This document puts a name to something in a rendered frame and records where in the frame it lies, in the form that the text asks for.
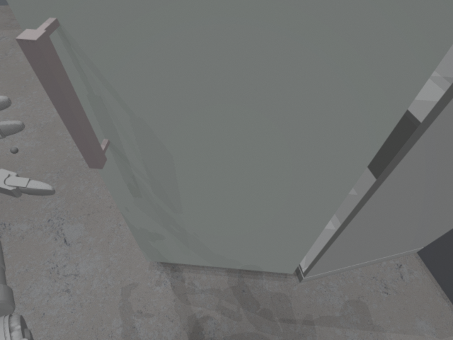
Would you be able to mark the fridge door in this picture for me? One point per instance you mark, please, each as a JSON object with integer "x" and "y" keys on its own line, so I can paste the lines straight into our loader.
{"x": 238, "y": 127}

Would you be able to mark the left robot upper arm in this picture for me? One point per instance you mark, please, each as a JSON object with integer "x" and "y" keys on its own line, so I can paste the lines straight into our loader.
{"x": 13, "y": 327}

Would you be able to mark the robot left forearm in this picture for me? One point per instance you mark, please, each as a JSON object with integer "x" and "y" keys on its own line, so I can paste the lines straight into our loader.
{"x": 7, "y": 304}

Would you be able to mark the left robot hand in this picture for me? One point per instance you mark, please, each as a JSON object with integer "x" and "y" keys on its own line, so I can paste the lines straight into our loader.
{"x": 10, "y": 182}

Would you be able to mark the handle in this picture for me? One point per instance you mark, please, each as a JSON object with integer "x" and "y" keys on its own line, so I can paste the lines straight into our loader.
{"x": 43, "y": 58}

